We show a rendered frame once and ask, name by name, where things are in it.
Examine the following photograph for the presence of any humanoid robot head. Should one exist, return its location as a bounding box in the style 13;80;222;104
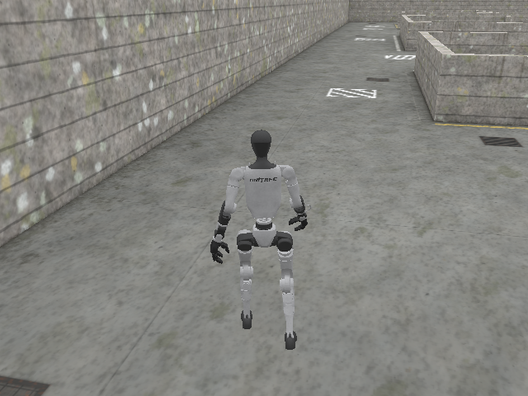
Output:
248;130;276;169

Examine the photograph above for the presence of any left robot hand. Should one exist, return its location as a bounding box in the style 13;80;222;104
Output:
210;240;229;264

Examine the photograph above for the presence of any right robot thigh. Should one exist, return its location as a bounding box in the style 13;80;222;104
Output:
276;231;294;294

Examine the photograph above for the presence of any robot left upper arm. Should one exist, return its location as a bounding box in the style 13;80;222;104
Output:
224;167;245;214

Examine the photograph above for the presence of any right robot hand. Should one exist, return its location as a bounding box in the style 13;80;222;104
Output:
289;217;308;231

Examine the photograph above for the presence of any robot left forearm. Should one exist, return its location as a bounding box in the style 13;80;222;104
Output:
213;201;231;243

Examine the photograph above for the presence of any robot right forearm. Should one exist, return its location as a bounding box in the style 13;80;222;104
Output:
294;196;307;221

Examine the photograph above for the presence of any robot right upper arm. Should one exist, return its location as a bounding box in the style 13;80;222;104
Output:
279;165;303;208

